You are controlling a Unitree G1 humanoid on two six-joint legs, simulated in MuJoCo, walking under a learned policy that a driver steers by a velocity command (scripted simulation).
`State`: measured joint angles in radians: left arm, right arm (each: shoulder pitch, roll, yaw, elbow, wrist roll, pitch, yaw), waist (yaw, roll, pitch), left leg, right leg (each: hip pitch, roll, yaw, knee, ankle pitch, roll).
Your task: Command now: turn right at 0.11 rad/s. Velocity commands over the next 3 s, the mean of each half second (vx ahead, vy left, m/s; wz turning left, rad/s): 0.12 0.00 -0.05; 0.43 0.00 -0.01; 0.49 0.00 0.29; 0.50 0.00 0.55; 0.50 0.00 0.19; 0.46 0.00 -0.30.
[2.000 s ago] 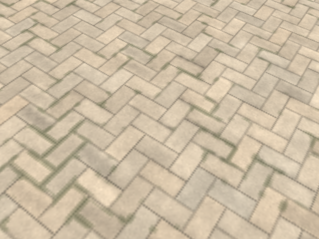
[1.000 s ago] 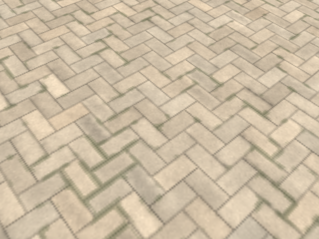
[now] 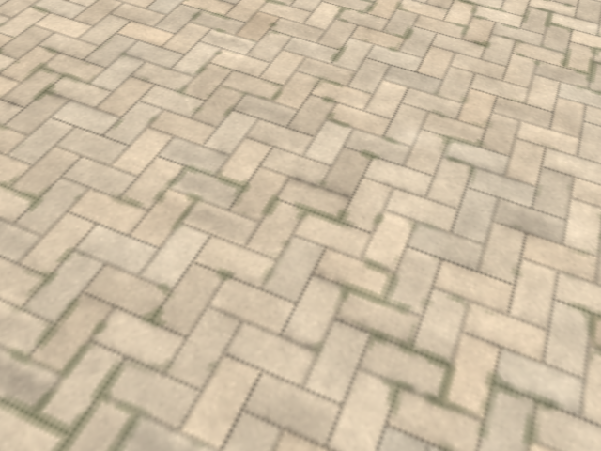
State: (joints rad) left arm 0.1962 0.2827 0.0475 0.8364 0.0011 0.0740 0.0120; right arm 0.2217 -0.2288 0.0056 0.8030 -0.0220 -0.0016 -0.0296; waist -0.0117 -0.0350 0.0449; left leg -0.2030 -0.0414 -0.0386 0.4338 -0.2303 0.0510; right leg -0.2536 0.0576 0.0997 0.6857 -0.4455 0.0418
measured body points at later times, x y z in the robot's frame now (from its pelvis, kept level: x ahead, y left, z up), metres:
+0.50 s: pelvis +0.04 +0.01 -0.01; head +0.04 +0.03 +0.44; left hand +0.02 +0.28 -0.16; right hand +0.10 -0.26 -0.13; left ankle +0.04 +0.10 -0.74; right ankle -0.04 -0.12 -0.74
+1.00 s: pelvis +0.27 +0.01 -0.03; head +0.31 +0.01 +0.42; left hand +0.47 +0.23 -0.13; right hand +0.16 -0.22 -0.17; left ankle +0.06 +0.10 -0.73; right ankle +0.39 -0.05 -0.75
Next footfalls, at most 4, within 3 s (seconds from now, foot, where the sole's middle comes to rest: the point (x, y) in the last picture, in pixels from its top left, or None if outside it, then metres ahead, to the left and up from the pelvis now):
0.06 right None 0.00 -0.12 -0.78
0.98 right None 0.43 -0.05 -0.78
1.54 left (248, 355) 0.70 0.11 -0.78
2.06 right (262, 237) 1.07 0.08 -0.78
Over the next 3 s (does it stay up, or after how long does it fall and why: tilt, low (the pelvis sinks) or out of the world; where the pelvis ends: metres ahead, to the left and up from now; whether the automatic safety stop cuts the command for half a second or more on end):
stays up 1.26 0.34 -0.01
